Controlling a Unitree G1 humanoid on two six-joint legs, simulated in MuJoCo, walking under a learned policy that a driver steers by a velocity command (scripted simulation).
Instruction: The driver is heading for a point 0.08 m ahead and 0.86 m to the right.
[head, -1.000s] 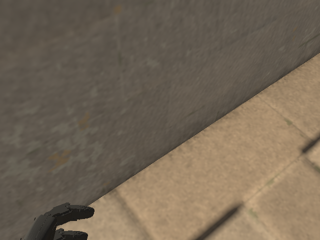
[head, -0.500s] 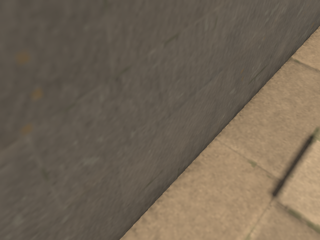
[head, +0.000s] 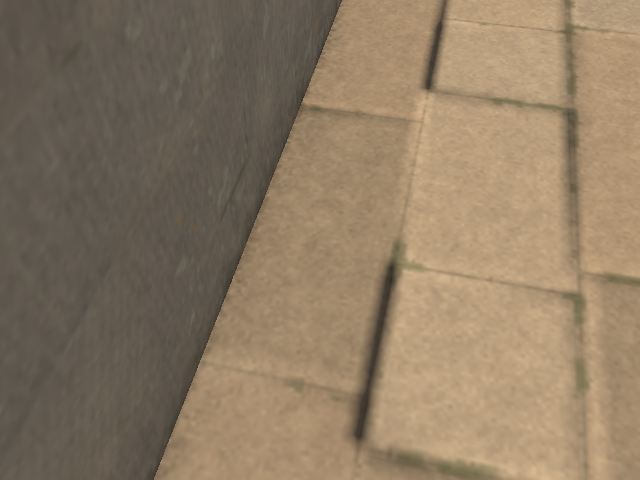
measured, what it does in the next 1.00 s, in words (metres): walks ahead, turning right: left foot, then right foot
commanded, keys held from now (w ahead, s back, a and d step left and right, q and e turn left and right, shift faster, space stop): w+e+shift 1.00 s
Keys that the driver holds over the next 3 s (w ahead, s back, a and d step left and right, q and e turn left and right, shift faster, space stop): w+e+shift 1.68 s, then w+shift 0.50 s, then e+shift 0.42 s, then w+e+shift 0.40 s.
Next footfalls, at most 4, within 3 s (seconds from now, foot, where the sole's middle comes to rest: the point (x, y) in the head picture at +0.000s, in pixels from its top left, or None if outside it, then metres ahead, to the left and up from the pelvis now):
0.28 left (329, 457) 0.50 0.05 -0.77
0.74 right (498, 353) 0.75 -0.32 -0.77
1.12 left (567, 215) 1.18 -0.56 -0.77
1.56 right None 1.07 -1.01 -0.77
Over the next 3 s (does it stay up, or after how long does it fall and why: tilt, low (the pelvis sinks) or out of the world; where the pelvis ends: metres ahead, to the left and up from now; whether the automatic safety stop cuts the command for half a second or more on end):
stays up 0.79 -1.93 0.00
